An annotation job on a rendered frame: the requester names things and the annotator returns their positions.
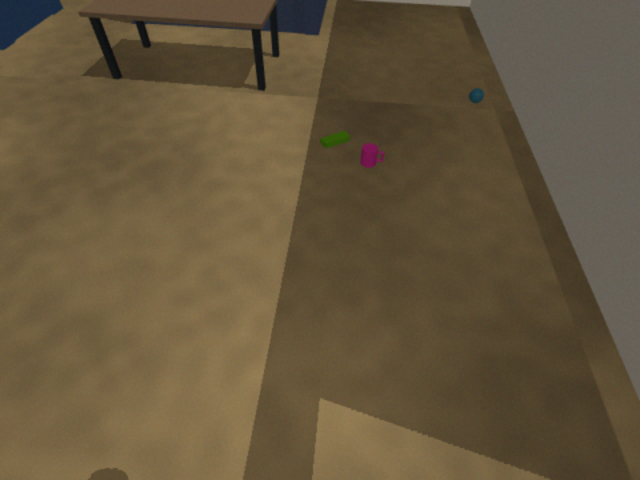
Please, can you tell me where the armchair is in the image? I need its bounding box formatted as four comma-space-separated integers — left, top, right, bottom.
0, 0, 63, 50

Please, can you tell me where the coffee table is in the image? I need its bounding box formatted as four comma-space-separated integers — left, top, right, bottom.
78, 0, 279, 91

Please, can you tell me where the sofa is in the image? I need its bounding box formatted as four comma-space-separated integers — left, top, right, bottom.
131, 0, 327, 35

